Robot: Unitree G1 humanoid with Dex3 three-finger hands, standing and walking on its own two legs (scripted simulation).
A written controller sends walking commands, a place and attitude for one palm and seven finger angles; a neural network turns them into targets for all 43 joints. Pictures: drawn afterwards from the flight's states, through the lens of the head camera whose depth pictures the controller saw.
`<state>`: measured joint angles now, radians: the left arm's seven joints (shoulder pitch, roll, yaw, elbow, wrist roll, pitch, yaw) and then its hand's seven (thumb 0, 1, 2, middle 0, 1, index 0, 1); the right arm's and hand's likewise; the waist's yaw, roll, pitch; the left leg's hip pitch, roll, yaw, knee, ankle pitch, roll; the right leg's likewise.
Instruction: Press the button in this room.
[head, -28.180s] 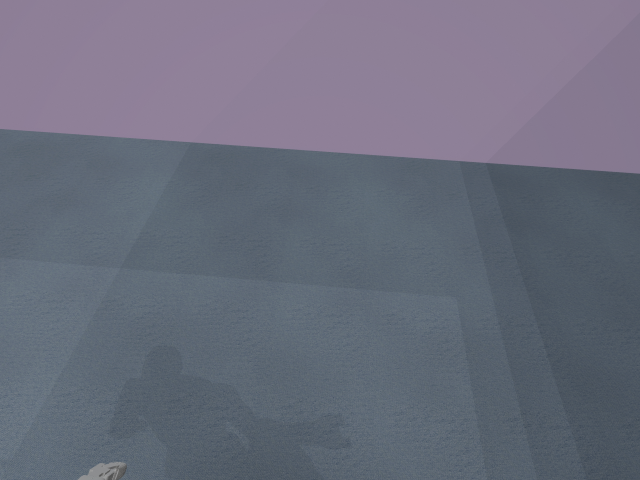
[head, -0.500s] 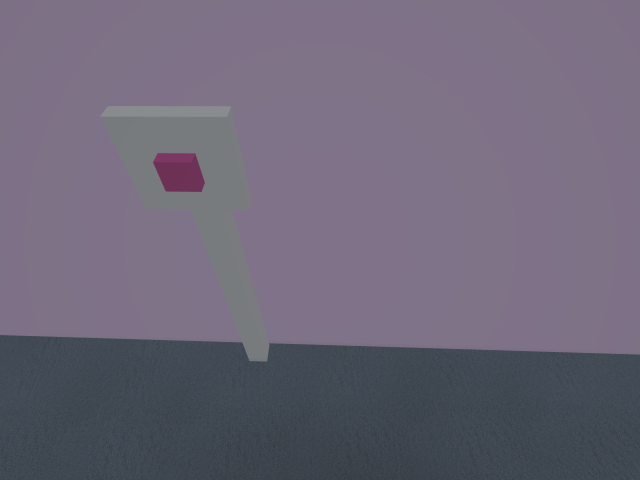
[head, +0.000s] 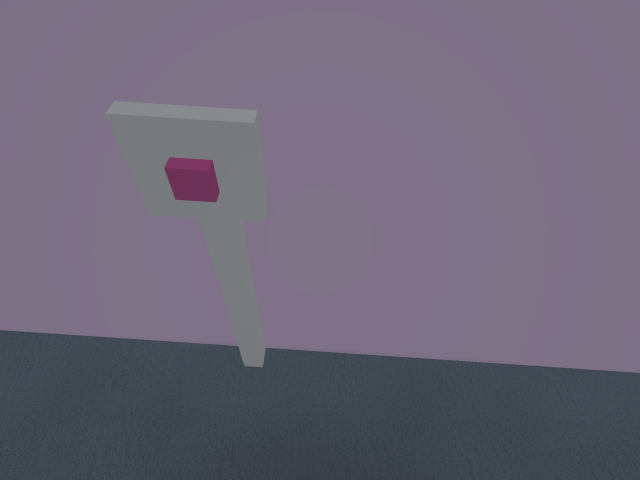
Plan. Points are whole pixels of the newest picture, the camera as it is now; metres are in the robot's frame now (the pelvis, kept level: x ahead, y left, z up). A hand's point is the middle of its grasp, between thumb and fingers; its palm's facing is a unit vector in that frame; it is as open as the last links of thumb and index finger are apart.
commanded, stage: come to a stop and stand still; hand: left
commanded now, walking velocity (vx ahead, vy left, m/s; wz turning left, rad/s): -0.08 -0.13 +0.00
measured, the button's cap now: (194, 178) +0.49 +0.23 +0.08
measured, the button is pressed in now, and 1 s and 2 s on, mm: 0 0 0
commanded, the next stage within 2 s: look again from close up in 0.92 s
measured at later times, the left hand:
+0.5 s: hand out of the picture +0.06 +0.15 -0.16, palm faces +0.03 -0.97 -0.22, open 7.3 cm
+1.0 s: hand out of the picture -0.06 +0.12 -0.16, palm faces +0.06 -0.99 -0.16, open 7.4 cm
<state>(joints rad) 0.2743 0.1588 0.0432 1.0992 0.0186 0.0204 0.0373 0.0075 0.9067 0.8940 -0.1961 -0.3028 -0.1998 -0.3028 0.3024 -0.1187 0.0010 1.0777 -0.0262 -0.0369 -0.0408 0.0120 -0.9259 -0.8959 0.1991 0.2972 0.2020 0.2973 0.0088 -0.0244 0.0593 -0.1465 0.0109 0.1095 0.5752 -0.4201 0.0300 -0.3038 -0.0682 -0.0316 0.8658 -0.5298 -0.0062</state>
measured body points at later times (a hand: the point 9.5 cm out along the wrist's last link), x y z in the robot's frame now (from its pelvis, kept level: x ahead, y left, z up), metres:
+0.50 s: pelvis +0.00 -0.03 +0.01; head +0.03 -0.04 +0.46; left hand +0.06 +0.20 -0.14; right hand +0.02 -0.25 -0.15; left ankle -0.07 +0.10 -0.73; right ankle +0.01 -0.12 -0.73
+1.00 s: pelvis -0.03 -0.04 +0.02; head -0.01 -0.04 +0.46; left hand -0.06 +0.17 -0.15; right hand -0.08 -0.24 -0.15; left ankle -0.07 +0.10 -0.73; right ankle +0.01 -0.12 -0.73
